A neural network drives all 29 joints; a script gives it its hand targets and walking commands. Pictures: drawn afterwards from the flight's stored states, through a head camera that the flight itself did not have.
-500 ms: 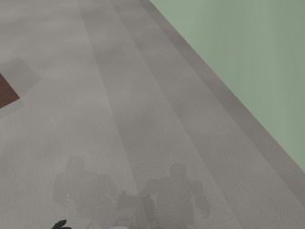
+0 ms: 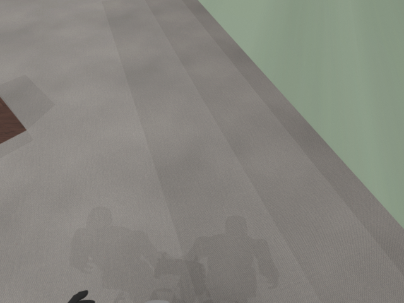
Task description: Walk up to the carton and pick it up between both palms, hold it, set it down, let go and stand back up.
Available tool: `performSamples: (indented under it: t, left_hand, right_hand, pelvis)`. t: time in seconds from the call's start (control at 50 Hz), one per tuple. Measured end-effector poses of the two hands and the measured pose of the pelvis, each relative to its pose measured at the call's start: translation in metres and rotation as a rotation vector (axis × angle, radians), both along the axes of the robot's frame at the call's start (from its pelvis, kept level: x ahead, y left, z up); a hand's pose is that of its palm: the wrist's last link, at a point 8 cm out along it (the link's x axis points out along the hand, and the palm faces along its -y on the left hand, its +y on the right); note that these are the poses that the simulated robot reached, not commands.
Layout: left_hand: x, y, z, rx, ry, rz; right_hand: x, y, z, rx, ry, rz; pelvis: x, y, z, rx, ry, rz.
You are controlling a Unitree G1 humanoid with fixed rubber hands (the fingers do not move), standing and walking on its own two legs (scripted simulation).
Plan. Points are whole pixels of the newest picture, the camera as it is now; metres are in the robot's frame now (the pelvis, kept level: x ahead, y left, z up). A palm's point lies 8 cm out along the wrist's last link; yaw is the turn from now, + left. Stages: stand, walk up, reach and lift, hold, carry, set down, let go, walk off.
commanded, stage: stand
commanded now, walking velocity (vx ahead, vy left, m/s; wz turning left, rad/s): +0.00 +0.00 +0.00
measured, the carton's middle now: out of the picture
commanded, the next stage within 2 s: walk up in 0.46 s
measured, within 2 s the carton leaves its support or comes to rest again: neither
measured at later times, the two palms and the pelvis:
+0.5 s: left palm out of the picture +0.08 +0.27 -0.12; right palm out of the picture +0.06 -0.25 -0.14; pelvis +0.00 +0.00 +0.00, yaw +0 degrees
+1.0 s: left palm out of the picture +0.05 +0.41 -0.14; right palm out of the picture +0.11 -0.20 -0.12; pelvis +0.02 +0.08 -0.02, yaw +10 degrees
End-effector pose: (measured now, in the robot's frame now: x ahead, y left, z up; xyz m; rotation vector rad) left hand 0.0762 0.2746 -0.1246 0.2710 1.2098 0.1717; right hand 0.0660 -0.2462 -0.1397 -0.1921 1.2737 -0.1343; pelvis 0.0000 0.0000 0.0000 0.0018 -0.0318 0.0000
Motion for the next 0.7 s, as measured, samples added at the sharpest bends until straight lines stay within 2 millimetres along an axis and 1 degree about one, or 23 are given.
performSamples:
  t: [0.46, 0.66, 0.7]
  left_hand:
    - [-0.0004, 0.0001, 0.0004, 0.001, -0.001, 0.001]
    - [-0.0003, 0.0002, 0.0006, 0.0, -0.003, 0.001]
    - [-0.0016, 0.0025, 0.0011, 0.003, -0.013, 0.004]
  right_hand:
    - [-0.0034, -0.0004, -0.0003, 0.0, 0.006, -0.002]
    - [-0.0015, -0.0005, 0.0002, -0.001, 0.001, -0.002]
    - [0.0021, -0.0002, 0.002, 0.018, -0.016, 0.015]
  pelvis:
    - [0.0003, -0.0001, 0.0001, 0.0, -0.001, 0.0]
    - [0.0001, 0.0001, 0.0002, 0.0, -0.003, 0.0]
    - [0.0006, 0.0012, -0.0003, -0.003, -0.007, 0.003]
